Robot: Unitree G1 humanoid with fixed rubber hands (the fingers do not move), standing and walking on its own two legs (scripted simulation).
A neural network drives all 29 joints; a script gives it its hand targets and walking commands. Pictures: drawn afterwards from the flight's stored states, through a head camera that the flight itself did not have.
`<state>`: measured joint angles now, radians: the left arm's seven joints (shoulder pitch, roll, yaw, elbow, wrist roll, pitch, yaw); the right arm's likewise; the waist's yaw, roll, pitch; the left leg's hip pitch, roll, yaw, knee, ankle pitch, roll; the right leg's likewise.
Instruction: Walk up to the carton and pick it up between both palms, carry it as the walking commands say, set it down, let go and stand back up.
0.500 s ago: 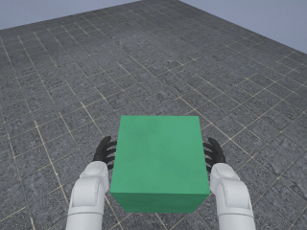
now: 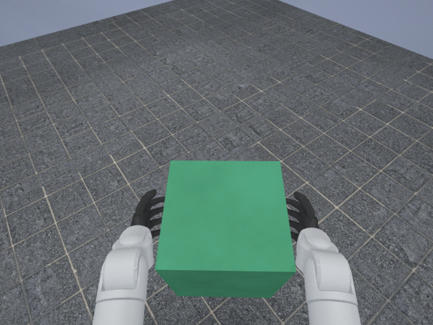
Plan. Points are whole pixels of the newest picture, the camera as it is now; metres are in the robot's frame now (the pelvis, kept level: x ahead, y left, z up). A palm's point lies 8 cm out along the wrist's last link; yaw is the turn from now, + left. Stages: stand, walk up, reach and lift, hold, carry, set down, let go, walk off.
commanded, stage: carry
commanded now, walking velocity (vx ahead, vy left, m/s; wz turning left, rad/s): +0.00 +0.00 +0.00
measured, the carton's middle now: (224, 234) +0.31 +0.00 -0.04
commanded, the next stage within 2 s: none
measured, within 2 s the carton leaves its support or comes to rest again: neither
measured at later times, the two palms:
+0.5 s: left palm (164, 159) +0.46 +0.13 +0.02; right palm (294, 161) +0.46 -0.17 +0.01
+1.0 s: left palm (178, 97) +0.68 +0.12 +0.04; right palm (285, 101) +0.67 -0.18 +0.02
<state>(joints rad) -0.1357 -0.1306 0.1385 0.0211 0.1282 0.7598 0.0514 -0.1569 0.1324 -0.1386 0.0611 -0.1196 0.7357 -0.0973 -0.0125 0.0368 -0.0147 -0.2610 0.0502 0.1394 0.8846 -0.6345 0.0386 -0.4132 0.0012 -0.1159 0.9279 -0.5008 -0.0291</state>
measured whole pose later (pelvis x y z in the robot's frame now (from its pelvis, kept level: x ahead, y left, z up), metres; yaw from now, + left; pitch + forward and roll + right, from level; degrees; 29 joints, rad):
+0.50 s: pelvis +0.18 -0.01 +0.00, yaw +0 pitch +2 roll +0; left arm -0.13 -0.13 0.13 0.01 0.14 0.75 0.05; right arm -0.16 0.13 -0.14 0.04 -0.13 0.74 -0.09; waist -0.01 0.05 0.02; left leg -0.25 0.04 0.14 0.92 -0.65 0.05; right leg -0.44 0.01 -0.12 0.92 -0.46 -0.04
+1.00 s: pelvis +0.39 -0.02 +0.01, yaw +0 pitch +2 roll +0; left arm -0.15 -0.13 0.13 -0.01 0.14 0.75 0.04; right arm -0.17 0.13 -0.14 0.01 -0.13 0.74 -0.09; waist -0.01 0.05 0.05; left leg -0.32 0.02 0.14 0.88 -0.56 0.08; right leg -0.46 0.01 -0.10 0.95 -0.51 -0.03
